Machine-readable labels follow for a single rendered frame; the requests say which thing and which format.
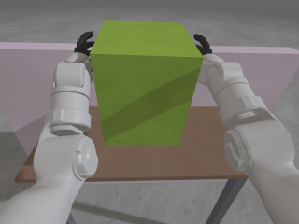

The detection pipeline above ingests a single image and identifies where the carton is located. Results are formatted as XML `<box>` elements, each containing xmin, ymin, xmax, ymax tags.
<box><xmin>90</xmin><ymin>20</ymin><xmax>204</xmax><ymax>146</ymax></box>

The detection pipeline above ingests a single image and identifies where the right robot upper arm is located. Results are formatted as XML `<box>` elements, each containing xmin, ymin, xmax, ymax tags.
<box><xmin>224</xmin><ymin>119</ymin><xmax>299</xmax><ymax>224</ymax></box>

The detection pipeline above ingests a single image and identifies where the left robot upper arm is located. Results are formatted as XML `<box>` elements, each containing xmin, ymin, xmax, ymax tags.
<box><xmin>0</xmin><ymin>134</ymin><xmax>99</xmax><ymax>224</ymax></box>

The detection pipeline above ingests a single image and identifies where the table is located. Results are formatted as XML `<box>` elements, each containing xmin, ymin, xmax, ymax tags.
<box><xmin>14</xmin><ymin>106</ymin><xmax>248</xmax><ymax>224</ymax></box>

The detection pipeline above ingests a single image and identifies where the robot right forearm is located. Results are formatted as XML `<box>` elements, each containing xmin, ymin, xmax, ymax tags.
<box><xmin>197</xmin><ymin>53</ymin><xmax>295</xmax><ymax>158</ymax></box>

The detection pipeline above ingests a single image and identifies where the robot left forearm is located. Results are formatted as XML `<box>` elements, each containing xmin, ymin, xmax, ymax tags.
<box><xmin>33</xmin><ymin>52</ymin><xmax>93</xmax><ymax>173</ymax></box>

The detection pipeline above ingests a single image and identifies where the robot left hand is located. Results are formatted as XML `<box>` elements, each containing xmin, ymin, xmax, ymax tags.
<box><xmin>74</xmin><ymin>31</ymin><xmax>94</xmax><ymax>71</ymax></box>

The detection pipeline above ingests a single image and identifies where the robot right hand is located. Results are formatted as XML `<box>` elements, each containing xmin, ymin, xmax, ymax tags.
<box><xmin>193</xmin><ymin>34</ymin><xmax>212</xmax><ymax>55</ymax></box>

